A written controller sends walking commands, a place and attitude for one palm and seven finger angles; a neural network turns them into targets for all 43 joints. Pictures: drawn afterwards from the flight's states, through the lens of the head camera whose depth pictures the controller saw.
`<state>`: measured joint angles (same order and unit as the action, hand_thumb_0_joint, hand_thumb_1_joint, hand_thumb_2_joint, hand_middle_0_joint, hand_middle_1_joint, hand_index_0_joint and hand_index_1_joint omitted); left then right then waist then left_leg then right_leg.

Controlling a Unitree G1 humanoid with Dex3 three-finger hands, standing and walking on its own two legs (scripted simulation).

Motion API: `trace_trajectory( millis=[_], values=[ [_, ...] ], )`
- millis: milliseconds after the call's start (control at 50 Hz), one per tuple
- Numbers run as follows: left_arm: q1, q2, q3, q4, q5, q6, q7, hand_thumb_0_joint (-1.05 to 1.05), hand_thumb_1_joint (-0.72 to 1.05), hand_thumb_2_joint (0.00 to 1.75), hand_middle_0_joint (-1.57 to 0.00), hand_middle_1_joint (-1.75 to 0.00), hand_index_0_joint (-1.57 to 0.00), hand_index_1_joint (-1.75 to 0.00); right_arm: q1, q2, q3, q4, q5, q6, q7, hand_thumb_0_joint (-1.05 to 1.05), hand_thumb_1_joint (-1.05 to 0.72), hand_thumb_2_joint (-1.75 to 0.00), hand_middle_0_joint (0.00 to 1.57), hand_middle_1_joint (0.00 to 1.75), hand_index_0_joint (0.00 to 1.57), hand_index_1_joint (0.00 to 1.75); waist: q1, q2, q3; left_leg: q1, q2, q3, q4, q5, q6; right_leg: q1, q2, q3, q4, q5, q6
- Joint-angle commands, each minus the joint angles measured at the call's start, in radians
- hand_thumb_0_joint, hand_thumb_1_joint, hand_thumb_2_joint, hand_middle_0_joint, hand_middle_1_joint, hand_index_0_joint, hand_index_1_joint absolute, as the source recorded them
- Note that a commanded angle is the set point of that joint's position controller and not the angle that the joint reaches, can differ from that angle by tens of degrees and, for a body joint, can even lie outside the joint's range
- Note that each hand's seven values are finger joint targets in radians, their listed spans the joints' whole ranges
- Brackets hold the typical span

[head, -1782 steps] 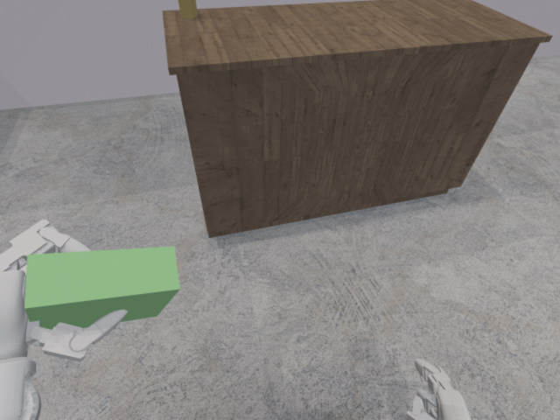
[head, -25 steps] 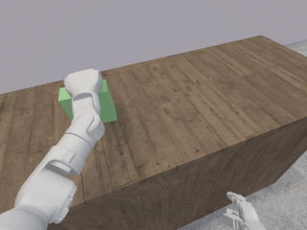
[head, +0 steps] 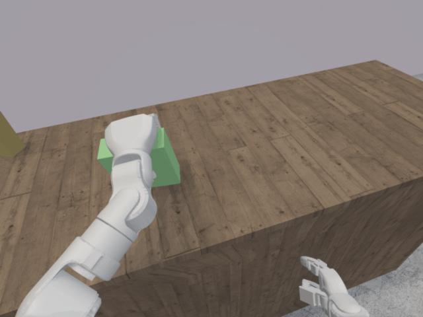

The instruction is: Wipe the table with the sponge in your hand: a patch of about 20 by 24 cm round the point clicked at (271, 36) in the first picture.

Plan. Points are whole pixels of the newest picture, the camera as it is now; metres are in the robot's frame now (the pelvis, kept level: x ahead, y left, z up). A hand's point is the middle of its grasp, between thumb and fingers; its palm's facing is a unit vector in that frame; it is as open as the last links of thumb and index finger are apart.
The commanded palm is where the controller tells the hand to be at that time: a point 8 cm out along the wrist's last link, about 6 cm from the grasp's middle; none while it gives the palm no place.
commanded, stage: wipe back along the third lane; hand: left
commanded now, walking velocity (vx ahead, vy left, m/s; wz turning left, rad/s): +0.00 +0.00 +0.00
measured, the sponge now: (147, 168) +0.37 +0.19 +0.11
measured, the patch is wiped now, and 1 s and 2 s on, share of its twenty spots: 0.95 0.95 0.95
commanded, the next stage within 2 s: slide back across to the middle lane in 0.54 s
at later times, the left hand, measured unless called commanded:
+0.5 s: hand (152, 172) +0.31 +0.15 +0.16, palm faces +0.24 -0.14 -0.96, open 9.2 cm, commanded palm +0.26 +0.14 +0.18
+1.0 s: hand (150, 181) +0.28 +0.14 +0.17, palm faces +0.24 -0.21 -0.95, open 9.2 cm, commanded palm +0.23 +0.17 +0.21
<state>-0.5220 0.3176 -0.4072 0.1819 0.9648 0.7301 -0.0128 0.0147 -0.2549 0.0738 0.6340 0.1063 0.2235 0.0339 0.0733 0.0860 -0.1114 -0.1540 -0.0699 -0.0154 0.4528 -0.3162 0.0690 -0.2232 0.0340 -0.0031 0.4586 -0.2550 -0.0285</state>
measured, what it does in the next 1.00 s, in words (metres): shifts its weight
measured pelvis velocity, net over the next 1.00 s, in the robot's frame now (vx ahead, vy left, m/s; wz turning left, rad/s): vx -0.03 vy -0.07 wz -0.05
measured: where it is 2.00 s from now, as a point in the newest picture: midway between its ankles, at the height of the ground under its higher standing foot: outside the picture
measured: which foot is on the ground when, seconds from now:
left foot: down 0.00-1.00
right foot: down 0.00-1.00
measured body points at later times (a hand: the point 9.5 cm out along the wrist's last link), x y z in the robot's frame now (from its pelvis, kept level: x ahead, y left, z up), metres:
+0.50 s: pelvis -0.02 -0.04 +0.00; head -0.06 -0.08 +0.44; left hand +0.30 +0.15 +0.21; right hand +0.22 -0.24 -0.07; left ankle -0.05 +0.07 -0.74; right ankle -0.01 -0.11 -0.74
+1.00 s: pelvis -0.03 -0.07 +0.00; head -0.08 -0.11 +0.44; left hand +0.27 +0.15 +0.22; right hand +0.20 -0.28 -0.07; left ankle -0.05 +0.07 -0.74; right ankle -0.01 -0.11 -0.74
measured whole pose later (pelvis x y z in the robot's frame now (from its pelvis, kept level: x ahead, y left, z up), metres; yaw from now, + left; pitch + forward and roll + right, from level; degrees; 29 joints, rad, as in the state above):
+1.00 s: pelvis -0.03 -0.07 +0.00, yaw -3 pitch -3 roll +2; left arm -0.22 0.43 -0.20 -0.15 0.83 0.68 -0.02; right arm 0.00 -0.27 0.07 0.61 0.09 0.19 -0.03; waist 0.06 0.09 -0.07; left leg -0.13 0.00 0.01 0.48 -0.30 0.00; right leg -0.23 0.11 0.01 0.50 -0.23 -0.11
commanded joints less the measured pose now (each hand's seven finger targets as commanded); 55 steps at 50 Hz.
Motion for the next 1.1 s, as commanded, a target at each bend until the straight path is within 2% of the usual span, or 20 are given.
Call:
trace_trajectory(
  millis=[0, 120, 240, 300, 340, 480, 540, 600, 620, 640, 700, 740, 820, 840, 880, 920, 940, 980, 1040, 1080],
  values=[
    [-0.131, -0.036, 0.038, -0.081, -0.077, 0.017, -0.051, 0.0, 0.1, 1.3, -1.2, -1.6, -1.2, -1.6, -0.239, -0.102, -0.037, -0.176, 0.001, -0.046, 0.004, 0.0, -0.9, -0.9, 0.2, 0.3, 0.2, 0.3, -0.01, -0.154, -0.138, -0.003, 0.082, -0.021, -0.042, 0.427, -0.039, 0.115, -0.003, -0.03, 0.002, 0.353, -0.056],
    [-0.079, -0.055, 0.018, -0.14, -0.082, 0.015, -0.044, 0.0, 0.1, 1.3, -1.2, -1.6, -1.2, -1.6, -0.256, -0.096, -0.037, -0.191, 0.003, -0.041, 0.011, 0.0, -0.9, -0.9, 0.2, 0.3, 0.2, 0.3, -0.003, -0.155, -0.134, -0.018, 0.076, -0.015, -0.044, 0.371, -0.032, 0.123, -0.004, -0.022, 0.0, 0.319, -0.053],
    [-0.032, -0.004, 0.077, -0.199, -0.099, 0.015, -0.032, 0.0, 0.1, 1.3, -1.2, -1.6, -1.2, -1.6, -0.277, -0.096, -0.033, -0.202, 0.007, -0.036, 0.006, 0.0, -0.9, -0.9, 0.2, 0.3, 0.2, 0.3, -0.001, -0.162, -0.108, -0.056, 0.073, -0.011, -0.053, 0.299, -0.027, 0.136, -0.005, 0.015, -0.017, 0.273, -0.05],
    [0.007, -0.028, 0.046, -0.204, -0.092, 0.016, -0.031, 0.0, 0.1, 1.3, -1.2, -1.6, -1.2, -1.6, -0.272, -0.095, -0.035, -0.2, 0.008, -0.037, 0.007, 0.0, -0.9, -0.9, 0.2, 0.3, 0.2, 0.3, -0.003, -0.163, -0.095, -0.054, 0.066, 0.0, -0.045, 0.292, -0.026, 0.132, -0.005, 0.014, -0.018, 0.269, -0.044],
    [0.014, 0.012, 0.086, -0.246, -0.102, 0.012, -0.028, 0.0, 0.1, 1.3, -1.2, -1.6, -1.2, -1.6, -0.284, -0.095, -0.033, -0.212, 0.009, -0.037, 0.003, 0.0, -0.9, -0.9, 0.2, 0.3, 0.2, 0.3, 0.001, -0.165, -0.104, -0.066, 0.067, -0.004, -0.049, 0.268, -0.022, 0.146, -0.005, 0.037, -0.029, 0.243, -0.044],
    [0.079, 0.008, 0.075, -0.264, -0.102, 0.012, -0.025, 0.0, 0.1, 1.3, -1.2, -1.6, -1.2, -1.6, -0.282, -0.095, -0.034, -0.208, 0.01, -0.043, -0.006, 0.0, -0.9, -0.9, 0.2, 0.3, 0.2, 0.3, -0.007, -0.161, -0.068, -0.08, 0.058, 0.013, -0.038, 0.239, -0.021, 0.14, -0.008, 0.062, -0.043, 0.217, -0.033],
    [0.132, 0.048, 0.117, -0.326, -0.113, 0.003, -0.024, 0.0, 0.1, 1.3, -1.2, -1.6, -1.2, -1.6, -0.293, -0.096, -0.035, -0.22, 0.009, -0.046, -0.006, 0.0, -0.9, -0.9, 0.2, 0.3, 0.2, 0.3, 0.005, -0.154, -0.087, -0.082, 0.054, 0.012, -0.032, 0.233, -0.018, 0.161, -0.01, 0.091, -0.048, 0.22, -0.032],
    [0.19, 0.002, 0.073, -0.333, -0.114, -0.002, -0.026, 0.0, 0.1, 1.3, -1.2, -1.6, -1.2, -1.6, -0.289, -0.094, -0.039, -0.219, 0.009, -0.049, -0.001, 0.0, -0.9, -0.9, 0.2, 0.3, 0.2, 0.3, 0.0, -0.163, -0.068, -0.086, 0.051, 0.017, -0.023, 0.239, -0.019, 0.156, -0.009, 0.086, -0.046, 0.231, -0.026],
    [0.194, 0.021, 0.087, -0.352, -0.115, -0.006, -0.025, 0.0, 0.1, 1.3, -1.2, -1.6, -1.2, -1.6, -0.288, -0.095, -0.04, -0.218, 0.006, -0.05, -0.001, 0.0, -0.9, -0.9, 0.2, 0.3, 0.2, 0.3, 0.004, -0.165, -0.084, -0.086, 0.049, 0.02, -0.02, 0.246, -0.017, 0.174, -0.011, 0.092, -0.044, 0.256, -0.025],
    [0.204, 0.094, 0.164, -0.394, -0.119, -0.013, -0.015, 0.0, 0.1, 1.3, -1.2, -1.6, -1.2, -1.6, -0.292, -0.098, -0.041, -0.224, 0.006, -0.052, -0.004, 0.0, -0.9, -0.9, 0.2, 0.3, 0.2, 0.3, 0.015, -0.168, -0.105, -0.087, 0.048, 0.016, -0.017, 0.237, -0.015, 0.189, -0.011, 0.117, -0.042, 0.247, -0.027],
    [0.211, 0.098, 0.167, -0.39, -0.123, -0.011, -0.013, 0.0, 0.1, 1.3, -1.2, -1.6, -1.2, -1.6, -0.297, -0.093, -0.036, -0.217, 0.002, -0.054, -0.018, 0.0, -0.9, -0.9, 0.2, 0.3, 0.2, 0.3, 0.011, -0.175, -0.063, -0.096, 0.045, 0.023, -0.017, 0.229, -0.019, 0.177, -0.016, 0.126, -0.051, 0.232, -0.019],
    [0.174, 0.19, 0.243, -0.409, -0.122, -0.016, -0.006, 0.0, 0.1, 1.3, -1.2, -1.6, -1.2, -1.6, -0.292, -0.101, -0.036, -0.212, -0.002, -0.057, -0.033, 0.0, -0.9, -0.9, 0.2, 0.3, 0.2, 0.3, 0.013, -0.166, -0.05, -0.088, 0.044, 0.02, -0.014, 0.194, -0.017, 0.149, -0.017, 0.158, -0.075, 0.15, -0.02],
    [0.149, 0.222, 0.268, -0.379, -0.115, -0.016, -0.011, 0.0, 0.1, 1.3, -1.2, -1.6, -1.2, -1.6, -0.283, -0.1, -0.036, -0.203, -0.01, -0.07, -0.057, 0.0, -0.9, -0.9, 0.2, 0.3, 0.2, 0.3, 0.017, -0.16, -0.062, -0.089, 0.035, 0.022, -0.007, 0.195, -0.018, 0.162, -0.026, 0.177, -0.084, 0.129, -0.018],
    [0.147, 0.282, 0.313, -0.412, -0.108, -0.021, -0.007, 0.0, 0.1, 1.3, -1.2, -1.6, -1.2, -1.6, -0.282, -0.104, -0.036, -0.209, -0.011, -0.074, -0.059, 0.0, -0.9, -0.9, 0.2, 0.3, 0.2, 0.3, 0.026, -0.13, -0.081, -0.075, 0.034, 0.019, -0.003, 0.198, -0.018, 0.162, -0.027, 0.197, -0.082, 0.12, -0.025],
    [0.152, 0.243, 0.282, -0.39, -0.116, -0.02, -0.016, 0.0, 0.1, 1.3, -1.2, -1.6, -1.2, -1.6, -0.283, -0.096, -0.033, -0.212, -0.013, -0.081, -0.063, 0.0, -0.9, -0.9, 0.2, 0.3, 0.2, 0.3, 0.021, -0.139, -0.072, -0.091, 0.034, 0.017, -0.005, 0.202, -0.019, 0.169, -0.03, 0.184, -0.079, 0.132, -0.022],
    [0.149, 0.274, 0.307, -0.384, -0.115, -0.023, -0.022, 0.0, 0.1, 1.3, -1.2, -1.6, -1.2, -1.6, -0.279, -0.101, -0.033, -0.206, -0.016, -0.083, -0.071, 0.0, -0.9, -0.9, 0.2, 0.3, 0.2, 0.3, 0.025, -0.133, -0.07, -0.09, 0.031, 0.018, -0.004, 0.192, -0.02, 0.165, -0.031, 0.195, -0.087, 0.104, -0.02],
    [0.128, 0.338, 0.357, -0.4, -0.107, -0.029, -0.02, 0.0, 0.1, 1.3, -1.2, -1.6, -1.2, -1.6, -0.273, -0.106, -0.034, -0.206, -0.017, -0.088, -0.073, 0.0, -0.9, -0.9, 0.2, 0.3, 0.2, 0.3, 0.029, -0.119, -0.078, -0.084, 0.031, 0.012, -0.002, 0.186, -0.02, 0.159, -0.031, 0.218, -0.093, 0.083, -0.026],
    [0.156, 0.314, 0.344, -0.405, -0.113, -0.035, -0.026, 0.0, 0.1, 1.3, -1.2, -1.6, -1.2, -1.6, -0.277, -0.1, -0.035, -0.213, -0.02, -0.095, -0.075, 0.0, -0.9, -0.9, 0.2, 0.3, 0.2, 0.3, 0.035, -0.132, -0.092, -0.09, 0.028, 0.012, 0.003, 0.209, -0.019, 0.182, -0.035, 0.207, -0.08, 0.121, -0.025],
    [0.181, 0.414, 0.433, -0.426, -0.116, -0.047, -0.029, 0.0, 0.1, 1.3, -1.2, -1.6, -1.2, -1.6, -0.272, -0.111, -0.036, -0.208, -0.026, -0.098, -0.079, 0.0, -0.9, -0.9, 0.2, 0.3, 0.2, 0.3, 0.048, -0.117, -0.113, -0.093, 0.026, 0.005, 0.012, 0.211, -0.022, 0.198, -0.039, 0.239, -0.075, 0.134, -0.027],
    [0.183, 0.392, 0.415, -0.414, -0.121, -0.053, -0.037, 0.0, 0.1, 1.3, -1.2, -1.6, -1.2, -1.6, -0.268, -0.108, -0.036, -0.205, -0.025, -0.104, -0.082, 0.0, -0.9, -0.9, 0.2, 0.3, 0.2, 0.3, 0.039, -0.132, -0.087, -0.105, 0.026, 0.001, 0.012, 0.202, -0.023, 0.18, -0.038, 0.232, -0.077, 0.115, -0.025]
  ],
)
